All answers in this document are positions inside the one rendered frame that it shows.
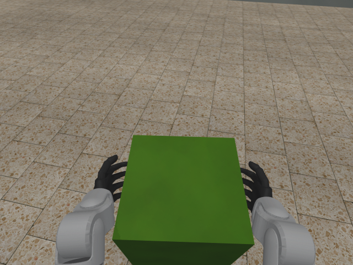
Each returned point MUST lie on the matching right robot forearm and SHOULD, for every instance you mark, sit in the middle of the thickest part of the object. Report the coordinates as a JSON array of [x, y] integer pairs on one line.
[[284, 241]]

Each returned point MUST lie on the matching left robot forearm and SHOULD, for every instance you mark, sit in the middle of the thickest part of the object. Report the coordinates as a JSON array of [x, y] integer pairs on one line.
[[80, 238]]

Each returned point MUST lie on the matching robot left hand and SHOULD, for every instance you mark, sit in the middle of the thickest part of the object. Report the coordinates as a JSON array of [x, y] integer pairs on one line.
[[106, 177]]

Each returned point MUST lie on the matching carton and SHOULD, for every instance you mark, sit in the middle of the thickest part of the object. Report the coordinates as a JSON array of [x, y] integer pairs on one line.
[[183, 202]]

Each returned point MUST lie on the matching robot right hand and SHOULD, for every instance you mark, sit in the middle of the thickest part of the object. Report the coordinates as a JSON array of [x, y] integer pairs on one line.
[[260, 185]]

